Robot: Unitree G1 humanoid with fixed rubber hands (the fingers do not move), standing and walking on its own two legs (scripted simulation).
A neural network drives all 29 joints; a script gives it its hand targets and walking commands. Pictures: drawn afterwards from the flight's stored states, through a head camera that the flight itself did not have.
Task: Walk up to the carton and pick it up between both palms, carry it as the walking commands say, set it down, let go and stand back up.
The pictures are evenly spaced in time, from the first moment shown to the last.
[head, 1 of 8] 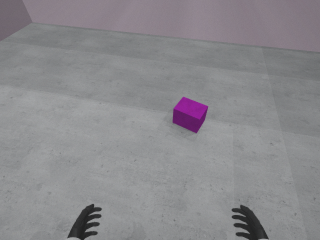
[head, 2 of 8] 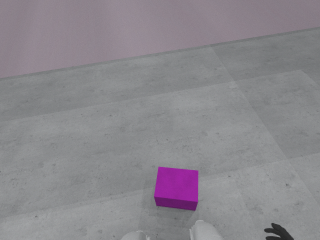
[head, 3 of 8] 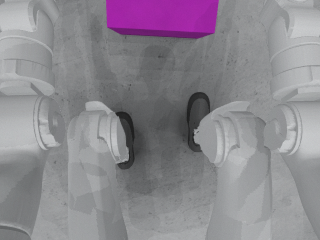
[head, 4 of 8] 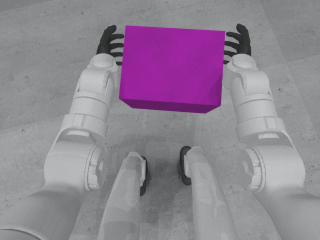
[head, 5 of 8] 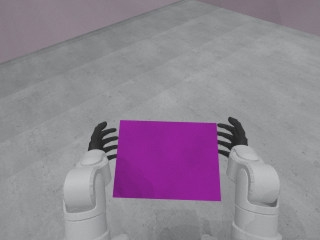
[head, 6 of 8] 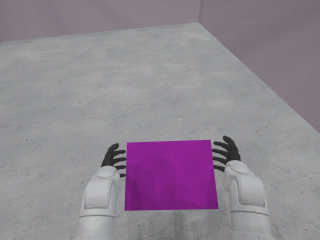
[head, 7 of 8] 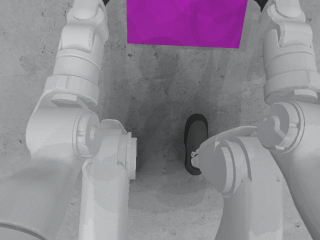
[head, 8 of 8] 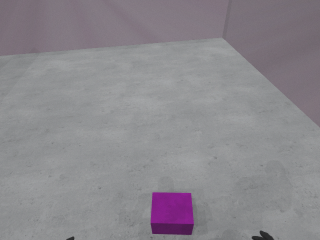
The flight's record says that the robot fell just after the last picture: no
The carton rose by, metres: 0.71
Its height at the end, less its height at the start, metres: +0.00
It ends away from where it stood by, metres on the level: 1.58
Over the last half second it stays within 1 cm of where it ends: yes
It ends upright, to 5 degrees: yes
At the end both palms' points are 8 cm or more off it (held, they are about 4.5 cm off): yes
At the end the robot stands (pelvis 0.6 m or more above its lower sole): yes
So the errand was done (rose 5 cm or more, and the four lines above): yes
